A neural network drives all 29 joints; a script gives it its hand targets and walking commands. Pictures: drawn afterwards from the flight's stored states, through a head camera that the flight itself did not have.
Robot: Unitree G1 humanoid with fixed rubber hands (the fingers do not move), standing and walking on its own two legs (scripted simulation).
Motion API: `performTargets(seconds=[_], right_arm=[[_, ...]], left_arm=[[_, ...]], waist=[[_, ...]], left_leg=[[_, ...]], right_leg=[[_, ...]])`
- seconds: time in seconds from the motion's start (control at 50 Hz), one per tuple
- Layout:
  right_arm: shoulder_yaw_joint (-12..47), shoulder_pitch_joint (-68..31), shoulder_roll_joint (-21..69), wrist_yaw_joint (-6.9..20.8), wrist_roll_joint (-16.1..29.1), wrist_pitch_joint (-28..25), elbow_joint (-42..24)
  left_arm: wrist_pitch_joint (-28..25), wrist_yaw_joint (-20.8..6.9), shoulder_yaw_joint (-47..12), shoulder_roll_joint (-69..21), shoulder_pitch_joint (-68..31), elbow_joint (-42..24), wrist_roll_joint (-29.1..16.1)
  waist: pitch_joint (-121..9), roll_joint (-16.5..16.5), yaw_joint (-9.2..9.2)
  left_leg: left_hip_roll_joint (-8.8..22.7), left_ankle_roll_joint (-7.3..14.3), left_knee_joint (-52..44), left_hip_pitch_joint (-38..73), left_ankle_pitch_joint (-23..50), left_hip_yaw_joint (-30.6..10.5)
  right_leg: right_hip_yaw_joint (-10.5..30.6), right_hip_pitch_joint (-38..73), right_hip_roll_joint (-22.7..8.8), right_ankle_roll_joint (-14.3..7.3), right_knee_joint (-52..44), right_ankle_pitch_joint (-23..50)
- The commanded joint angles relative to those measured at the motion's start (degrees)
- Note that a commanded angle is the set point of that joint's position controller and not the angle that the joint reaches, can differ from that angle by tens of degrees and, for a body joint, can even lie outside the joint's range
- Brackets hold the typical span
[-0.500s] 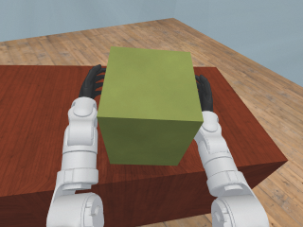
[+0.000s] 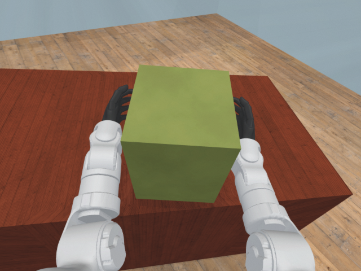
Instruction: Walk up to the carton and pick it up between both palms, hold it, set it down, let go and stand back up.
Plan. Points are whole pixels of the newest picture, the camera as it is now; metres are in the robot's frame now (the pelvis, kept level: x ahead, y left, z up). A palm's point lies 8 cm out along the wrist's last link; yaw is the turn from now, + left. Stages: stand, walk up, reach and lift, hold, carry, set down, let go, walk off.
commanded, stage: set down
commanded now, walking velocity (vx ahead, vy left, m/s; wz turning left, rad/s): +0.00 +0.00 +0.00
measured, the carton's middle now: (179, 138) +0.40 +0.02 +0.08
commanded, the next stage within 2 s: none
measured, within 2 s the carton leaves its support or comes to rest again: neither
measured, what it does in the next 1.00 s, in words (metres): stands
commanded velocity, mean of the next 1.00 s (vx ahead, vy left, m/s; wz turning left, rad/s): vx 0.00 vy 0.00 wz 0.00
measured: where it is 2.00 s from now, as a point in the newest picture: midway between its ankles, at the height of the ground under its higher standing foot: outside the picture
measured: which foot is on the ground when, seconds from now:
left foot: down 0.00-1.00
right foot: down 0.00-1.00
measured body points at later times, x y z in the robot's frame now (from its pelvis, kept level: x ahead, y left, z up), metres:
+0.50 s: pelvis +0.01 +0.00 +0.00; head +0.03 +0.04 +0.45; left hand +0.42 +0.18 +0.10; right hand +0.41 -0.12 +0.10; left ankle +0.00 +0.12 -0.75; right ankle +0.00 -0.14 -0.75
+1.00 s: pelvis +0.00 +0.00 +0.00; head +0.04 +0.04 +0.45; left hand +0.42 +0.18 +0.07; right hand +0.41 -0.11 +0.08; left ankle +0.00 +0.12 -0.75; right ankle +0.00 -0.14 -0.75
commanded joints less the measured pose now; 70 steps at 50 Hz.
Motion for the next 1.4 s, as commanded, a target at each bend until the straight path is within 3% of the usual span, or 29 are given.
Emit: performTargets(seconds=[0.0,0.22,0.46,0.54,0.66,0.78,0.82,0.94,1.04,1.22,1.38], right_arm=[[18.41,-32.58,26.11,6.85,-2.28,-3.25,-8.33],[17.31,-30.89,28.91,6.88,-4.59,-3.48,-6.81],[13.78,-29.86,30.42,7.50,-7.82,-3.84,-4.43],[12.67,-29.51,30.27,7.14,-8.05,-4.88,-2.64],[11.28,-30.31,30.93,8.04,-9.79,-5.77,-2.23],[8.89,-28.91,31.43,7.99,-12.14,-5.43,0.77],[7.86,-29.19,32.03,7.90,-12.71,-5.74,0.53],[7.71,-28.96,33.50,8.03,-14.15,-7.00,1.50],[7.41,-28.45,33.43,8.11,-14.44,-7.24,2.31],[5.86,-26.90,34.49,7.84,-16.78,-9.67,3.66],[4.94,-26.94,34.40,7.80,-18.16,-12.57,5.36]], left_arm=[[-3.68,-7.25,-19.47,-29.47,-28.32,-1.23,-3.41],[-5.96,-7.41,-18.47,-29.64,-28.78,1.16,-3.35],[-8.03,-7.37,-16.23,-29.82,-29.66,4.80,-2.60],[-9.53,-7.94,-15.49,-28.01,-29.42,7.20,-3.46],[-11.91,-6.74,-15.15,-28.46,-31.16,8.10,-3.22],[-12.59,-7.47,-12.33,-27.16,-30.55,12.97,-2.07],[-13.18,-7.47,-13.45,-27.82,-32.05,12.16,-2.76],[-15.47,-7.13,-12.18,-27.81,-32.53,14.07,-1.97],[-15.81,-7.41,-9.28,-26.75,-30.24,15.90,-0.37],[-18.68,-6.91,-10.20,-27.55,-31.06,15.90,-0.58],[-21.39,-5.92,-10.78,-27.82,-30.32,17.64,0.04]], waist=[[-25.79,5.34,-0.14],[-27.57,5.36,0.16],[-28.70,6.11,0.93],[-29.10,5.80,0.63],[-32.78,7.04,1.86],[-29.28,5.65,1.38],[-30.94,6.58,0.77],[-32.91,6.15,1.54],[-30.24,5.17,2.92],[-32.91,5.93,1.88],[-35.03,6.88,2.17]], left_leg=[[-3.32,-2.78,0.55,4.96,22.48,8.28],[-3.24,-2.85,0.84,3.21,24.73,8.51],[-2.95,-3.02,1.10,2.76,26.72,8.96],[-2.93,-2.92,1.26,2.12,27.24,8.84],[-2.44,-3.42,2.05,3.66,30.32,8.91],[-2.74,-2.09,0.31,0.25,24.06,9.47],[-2.60,-2.55,0.35,0.26,24.43,9.40],[-2.68,-2.73,1.23,0.49,27.68,9.49],[-2.89,-1.52,-0.29,-3.04,24.26,9.82],[-2.61,-2.11,0.34,-2.83,26.05,9.82],[-2.20,-2.73,1.42,-2.86,28.65,9.48]], right_leg=[[-5.12,8.03,3.66,0.54,0.94,12.07],[-4.60,9.32,3.56,0.77,1.86,16.57],[-4.65,7.12,3.75,0.44,1.61,14.50],[-4.62,6.78,3.71,0.60,1.87,16.77],[-4.98,4.17,4.23,-0.08,1.53,14.73],[-4.36,4.99,3.45,0.33,1.21,12.54],[-4.52,4.61,3.49,0.20,1.20,12.46],[-4.52,4.95,3.58,0.48,1.82,15.12],[-3.90,7.10,3.14,0.70,2.10,15.07],[-4.23,5.81,3.41,0.49,2.20,16.22],[-4.47,4.36,3.72,-0.15,2.28,16.43]])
